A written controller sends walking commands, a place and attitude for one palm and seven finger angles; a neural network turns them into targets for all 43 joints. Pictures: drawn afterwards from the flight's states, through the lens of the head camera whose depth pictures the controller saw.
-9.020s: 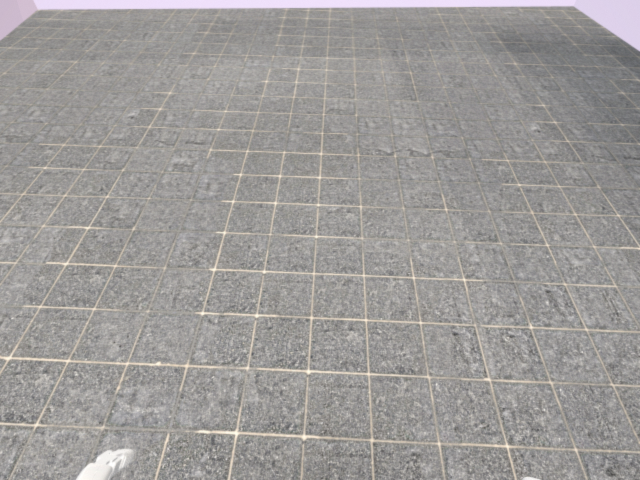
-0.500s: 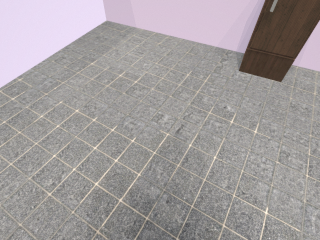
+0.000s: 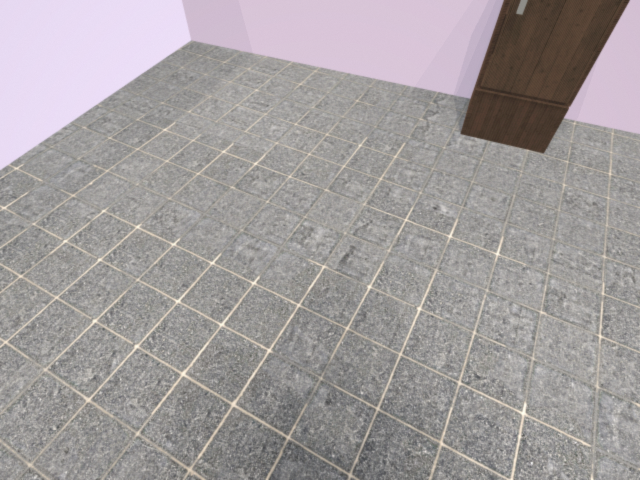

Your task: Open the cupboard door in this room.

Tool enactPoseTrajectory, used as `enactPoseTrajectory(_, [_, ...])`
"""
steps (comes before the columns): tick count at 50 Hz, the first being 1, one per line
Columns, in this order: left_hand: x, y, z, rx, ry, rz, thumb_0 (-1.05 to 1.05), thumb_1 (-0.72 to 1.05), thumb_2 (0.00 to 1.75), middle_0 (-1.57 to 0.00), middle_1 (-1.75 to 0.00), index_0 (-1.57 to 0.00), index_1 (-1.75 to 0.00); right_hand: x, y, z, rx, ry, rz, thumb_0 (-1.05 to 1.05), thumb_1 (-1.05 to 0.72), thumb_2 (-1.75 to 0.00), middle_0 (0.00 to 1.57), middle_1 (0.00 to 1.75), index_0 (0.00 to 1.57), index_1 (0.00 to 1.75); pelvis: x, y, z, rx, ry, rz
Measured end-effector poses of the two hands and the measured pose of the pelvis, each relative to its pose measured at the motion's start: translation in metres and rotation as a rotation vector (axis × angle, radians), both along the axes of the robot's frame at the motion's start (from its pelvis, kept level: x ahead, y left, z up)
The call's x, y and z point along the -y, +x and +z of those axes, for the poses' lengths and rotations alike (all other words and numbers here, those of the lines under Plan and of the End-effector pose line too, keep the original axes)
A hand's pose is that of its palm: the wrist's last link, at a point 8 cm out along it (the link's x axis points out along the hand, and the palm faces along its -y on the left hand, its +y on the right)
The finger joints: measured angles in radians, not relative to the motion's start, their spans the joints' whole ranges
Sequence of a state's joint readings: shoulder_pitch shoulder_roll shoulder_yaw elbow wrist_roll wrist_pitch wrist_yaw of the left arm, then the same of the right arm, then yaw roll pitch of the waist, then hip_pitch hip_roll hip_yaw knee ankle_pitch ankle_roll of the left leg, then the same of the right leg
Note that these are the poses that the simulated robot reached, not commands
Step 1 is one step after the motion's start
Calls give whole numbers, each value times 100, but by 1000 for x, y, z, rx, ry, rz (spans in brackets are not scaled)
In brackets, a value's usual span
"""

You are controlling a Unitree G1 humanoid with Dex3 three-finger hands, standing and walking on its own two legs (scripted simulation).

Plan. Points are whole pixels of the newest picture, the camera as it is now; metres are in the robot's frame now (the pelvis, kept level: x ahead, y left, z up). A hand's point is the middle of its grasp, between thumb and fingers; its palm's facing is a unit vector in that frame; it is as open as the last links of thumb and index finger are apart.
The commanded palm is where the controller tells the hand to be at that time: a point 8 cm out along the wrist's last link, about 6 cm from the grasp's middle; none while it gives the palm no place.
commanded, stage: turn or walk to find it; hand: left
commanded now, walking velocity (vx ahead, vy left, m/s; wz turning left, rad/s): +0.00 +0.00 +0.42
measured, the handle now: out of the picture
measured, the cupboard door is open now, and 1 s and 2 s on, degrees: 0 0 0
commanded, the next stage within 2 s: stand and wait in 0.20 s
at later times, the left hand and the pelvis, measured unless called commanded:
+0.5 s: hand out of the picture +0.01 +0.21 -0.17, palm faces +0.17 -0.96 -0.21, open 7.4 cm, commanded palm none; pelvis -0.01 +0.01 +0.00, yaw +9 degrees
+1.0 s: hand out of the picture -0.03 +0.12 -0.17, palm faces +0.19 -0.97 -0.17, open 7.4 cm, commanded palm none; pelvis +0.00 -0.04 +0.00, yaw +9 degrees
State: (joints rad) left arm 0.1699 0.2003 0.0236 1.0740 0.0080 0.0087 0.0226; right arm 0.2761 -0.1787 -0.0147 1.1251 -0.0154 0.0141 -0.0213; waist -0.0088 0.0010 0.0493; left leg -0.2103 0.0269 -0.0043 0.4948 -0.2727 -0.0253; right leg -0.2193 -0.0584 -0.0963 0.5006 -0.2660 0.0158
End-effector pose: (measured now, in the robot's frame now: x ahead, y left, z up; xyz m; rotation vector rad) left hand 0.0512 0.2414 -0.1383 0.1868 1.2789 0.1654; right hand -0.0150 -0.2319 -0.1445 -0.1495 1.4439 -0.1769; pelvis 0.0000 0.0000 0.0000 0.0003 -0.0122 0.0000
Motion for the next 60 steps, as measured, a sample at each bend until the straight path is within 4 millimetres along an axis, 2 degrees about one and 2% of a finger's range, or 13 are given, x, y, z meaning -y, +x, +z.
enactPoseTrajectory(3, [-3, 1, 1, 18, 11, 17, 1, 91, 90, -20, -29, -20, -30, -1, 1, -3, -9, 12, 17, 0, -91, -90, 20, 30, 20, 30, 1, -2, -2, -5, -1, 22])
enactPoseTrajectory(7, [-8, -7, -2, 24, 15, 47, 1, 91, 90, -20, -29, -20, -30, -2, 13, -7, 6, 12, 48, 0, -91, -90, 20, 30, 20, 30, -1, -6, -6, -8, -12, 56])
enactPoseTrajectory(13, [-23, -27, -20, 25, -13, 118, 1, 90, 90, -20, -29, -20, -30, -7, 44, -4, 57, -34, 126, 0, -91, -90, 20, 30, 20, 30, -16, -10, -16, 1, -18, 124])
enactPoseTrajectory(17, [-28, -41, -18, -21, -21, 138, 1, 91, 90, -20, -29, -20, -30, -14, 64, 8, 123, -51, 162, 0, -91, -90, 20, 30, 20, 30, -20, -12, -8, -9, -20, 132])
enactPoseTrajectory(23, [-19, -54, -4, -35, -26, 159, 1, 91, 90, -20, -29, -20, -30, -19, 83, 17, 154, -32, 204, 0, -91, -90, 20, 30, 20, 30, -14, -10, 4, -24, -22, 152])
enactPoseTrajectory(29, [4, -63, 0, -39, -4, 166, 1, 91, 90, -20, -29, -20, -30, -9, 92, 4, 177, 20, 197, 0, -91, -90, 21, 30, 21, 30, 5, -7, 0, -11, 18, 154])
enactPoseTrajectory(31, [15, -68, 1, -42, 9, 167, 1, 91, 90, -20, -29, -20, -30, -3, 92, -4, 178, 41, 184, 0, -91, -90, 21, 30, 20, 30, 12, -6, -2, 4, 21, 154])
enactPoseTrajectory(36, [39, -81, 7, -61, -3, 181, 1, 91, 90, -20, -29, -20, -30, 12, 85, -9, 147, 54, 180, 0, -92, -90, 20, 30, 20, 30, 24, 0, 1, 14, 15, 167])
enactPoseTrajectory(43, [64, -91, 1, -104, -48, 197, 1, 91, 90, -20, -29, -20, -30, 28, 58, -3, 52, 31, 182, 0, -92, -90, 20, 30, 20, 30, 36, 3, 4, 16, 11, 166])
enactPoseTrajectory(48, [74, -95, -3, -126, -72, 202, 1, 91, 90, -20, -29, -20, -30, 34, 40, 0, -3, 13, 168, 0, -91, -90, 20, 30, 20, 30, 40, 4, 4, 17, 4, 162])
enactPoseTrajectory(54, [70, -95, -7, -156, -84, 186, 1, 90, 90, -20, -29, -21, -30, 34, 31, -2, -12, -7, 123, 0, -91, -90, 20, 30, 20, 30, 37, 0, 1, 17, -10, 122])
enactPoseTrajectory(60, [42, -83, -13, -156, -74, 151, 1, 90, 90, -20, -29, -21, -30, 24, 32, 0, 28, -37, 75, 0, -91, -90, 20, 30, 20, 30, 20, -7, -3, 10, -19, 80])
